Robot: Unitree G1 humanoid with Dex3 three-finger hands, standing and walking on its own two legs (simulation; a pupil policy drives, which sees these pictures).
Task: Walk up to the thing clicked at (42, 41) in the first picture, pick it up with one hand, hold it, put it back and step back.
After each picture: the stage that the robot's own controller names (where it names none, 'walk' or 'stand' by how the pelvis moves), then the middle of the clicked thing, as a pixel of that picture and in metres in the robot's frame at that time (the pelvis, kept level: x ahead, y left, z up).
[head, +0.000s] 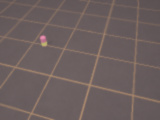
stand; (43, 41) +1.44 +0.46 -0.72
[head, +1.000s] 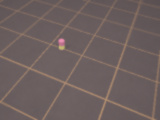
walk; (61, 44) +1.35 +0.20 -0.70
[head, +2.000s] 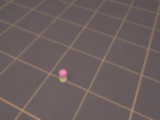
walk; (63, 76) +0.86 +0.14 -0.71
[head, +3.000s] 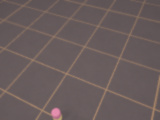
walk; (56, 115) +0.50 +0.22 -0.69
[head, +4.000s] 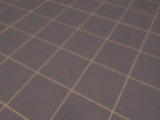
stand; out of the picture +0.35 +0.18 -0.71
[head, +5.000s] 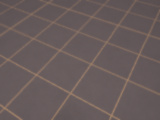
stand; out of the picture +0.34 +0.19 -0.72
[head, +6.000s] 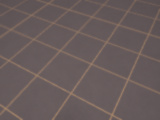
stand; out of the picture +0.34 +0.20 -0.73
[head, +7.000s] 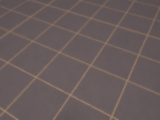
stand; out of the picture +0.33 +0.20 -0.73
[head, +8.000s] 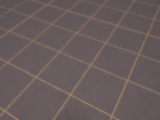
go down; out of the picture +0.33 +0.20 -0.73
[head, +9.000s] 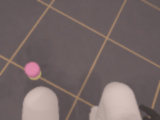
go down; (33, 71) +0.43 +0.19 -0.37
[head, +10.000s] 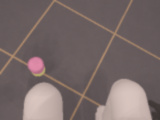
go down; (37, 67) +0.43 +0.19 -0.32
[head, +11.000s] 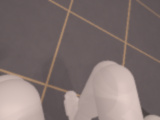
close in; out of the picture +0.42 +0.23 -0.23
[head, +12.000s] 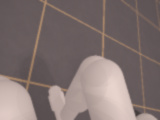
close; out of the picture +0.42 +0.25 -0.23
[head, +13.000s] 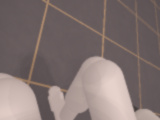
lift; out of the picture +0.40 +0.23 -0.23
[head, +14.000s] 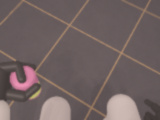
lift; (27, 83) +0.32 +0.19 -0.04
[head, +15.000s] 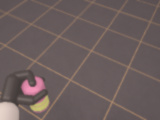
hold; (36, 95) +0.31 +0.17 -0.01
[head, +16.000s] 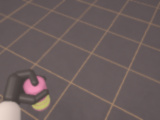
hold; (38, 94) +0.32 +0.17 -0.01
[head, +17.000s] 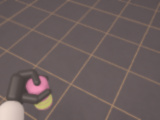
crouch; (40, 93) +0.32 +0.16 +0.00
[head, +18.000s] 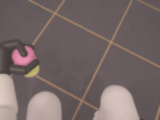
crouch; (27, 62) +0.42 +0.17 -0.10
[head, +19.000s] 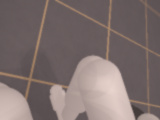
lower; out of the picture +0.44 +0.25 -0.23
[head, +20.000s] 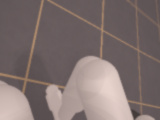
lower; out of the picture +0.44 +0.26 -0.23
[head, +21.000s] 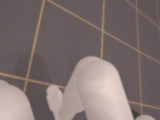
lower; out of the picture +0.43 +0.26 -0.23
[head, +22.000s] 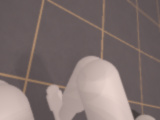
lower; out of the picture +0.43 +0.26 -0.23
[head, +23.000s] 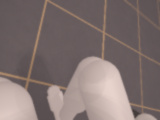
loosen; out of the picture +0.42 +0.25 -0.23
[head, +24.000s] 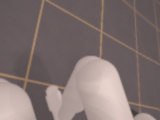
withdraw; out of the picture +0.42 +0.24 -0.23
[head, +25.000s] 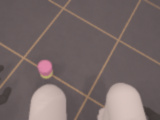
walk; (45, 69) +0.45 +0.17 -0.35
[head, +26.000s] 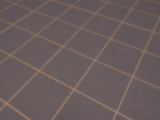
stand; out of the picture +0.35 +0.16 -0.66
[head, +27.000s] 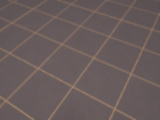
stand; out of the picture +0.37 +0.17 -0.66
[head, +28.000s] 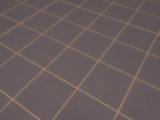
stand; out of the picture +0.37 +0.16 -0.70
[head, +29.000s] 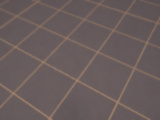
walk; out of the picture +0.38 +0.16 -0.71
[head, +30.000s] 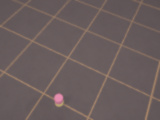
walk; (58, 100) +0.50 +0.14 -0.71
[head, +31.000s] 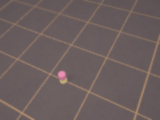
walk; (62, 77) +0.77 +0.24 -0.70
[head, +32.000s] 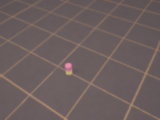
stand; (68, 69) +1.02 +0.19 -0.70
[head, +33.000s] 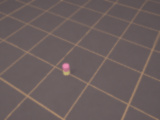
stand; (66, 69) +1.01 +0.17 -0.72
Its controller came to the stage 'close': yes
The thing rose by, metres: 0.71
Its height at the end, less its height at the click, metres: +0.00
